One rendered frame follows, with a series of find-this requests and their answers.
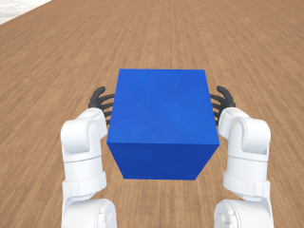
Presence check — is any robot right forearm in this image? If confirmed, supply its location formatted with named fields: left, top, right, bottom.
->
left=218, top=107, right=275, bottom=228

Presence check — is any robot left hand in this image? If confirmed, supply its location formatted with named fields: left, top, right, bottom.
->
left=88, top=86, right=115, bottom=125

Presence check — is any robot left upper arm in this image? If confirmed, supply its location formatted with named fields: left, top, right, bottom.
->
left=62, top=199, right=117, bottom=228

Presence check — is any robot right upper arm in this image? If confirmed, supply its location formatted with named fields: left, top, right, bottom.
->
left=214, top=199, right=274, bottom=228

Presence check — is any robot left forearm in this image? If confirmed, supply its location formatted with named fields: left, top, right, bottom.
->
left=60, top=107, right=107, bottom=228

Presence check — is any carton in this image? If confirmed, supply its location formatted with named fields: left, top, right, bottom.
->
left=106, top=68, right=220, bottom=181

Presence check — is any robot right hand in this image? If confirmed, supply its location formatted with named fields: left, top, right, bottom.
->
left=210, top=85, right=237, bottom=126

